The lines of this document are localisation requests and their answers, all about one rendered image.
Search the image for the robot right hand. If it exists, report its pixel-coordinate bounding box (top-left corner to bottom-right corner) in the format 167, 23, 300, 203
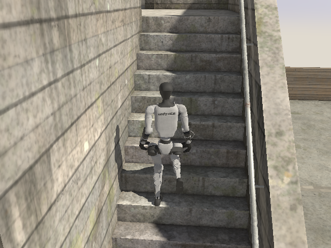
182, 142, 192, 153

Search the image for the right robot thigh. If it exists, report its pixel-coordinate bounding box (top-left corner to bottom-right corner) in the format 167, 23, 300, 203
171, 143, 183, 161

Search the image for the left robot upper arm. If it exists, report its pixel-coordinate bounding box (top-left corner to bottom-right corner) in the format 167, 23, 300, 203
145, 105, 156, 134

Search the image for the right robot forearm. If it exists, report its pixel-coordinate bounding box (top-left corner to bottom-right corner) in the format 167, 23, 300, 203
183, 125, 191, 144

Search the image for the right robot upper arm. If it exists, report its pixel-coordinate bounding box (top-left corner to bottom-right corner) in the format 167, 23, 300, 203
176, 104, 189, 132

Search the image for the robot left hand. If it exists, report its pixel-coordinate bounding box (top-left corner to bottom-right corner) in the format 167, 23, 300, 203
139, 141, 150, 150

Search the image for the left robot forearm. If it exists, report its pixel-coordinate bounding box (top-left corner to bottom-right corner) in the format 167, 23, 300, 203
140, 127, 150, 144

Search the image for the right robot foot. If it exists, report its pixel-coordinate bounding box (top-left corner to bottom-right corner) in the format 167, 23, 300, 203
176, 178, 184, 193

